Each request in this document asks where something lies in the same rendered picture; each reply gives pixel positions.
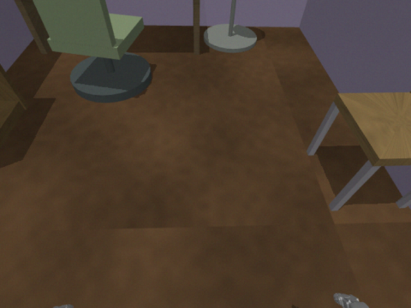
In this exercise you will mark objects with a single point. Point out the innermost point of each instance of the chair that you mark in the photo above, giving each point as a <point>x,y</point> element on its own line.
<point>381,123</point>

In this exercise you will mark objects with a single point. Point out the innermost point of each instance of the office chair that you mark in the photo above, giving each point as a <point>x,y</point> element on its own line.
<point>85,27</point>

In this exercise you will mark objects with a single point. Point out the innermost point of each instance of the bookshelf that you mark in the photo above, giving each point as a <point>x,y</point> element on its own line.
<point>12,105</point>

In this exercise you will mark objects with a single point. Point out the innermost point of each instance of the right robot hand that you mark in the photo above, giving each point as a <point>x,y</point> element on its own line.
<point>348,301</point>

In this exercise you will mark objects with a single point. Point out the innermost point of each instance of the coat stand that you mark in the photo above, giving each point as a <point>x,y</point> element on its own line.
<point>230,38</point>

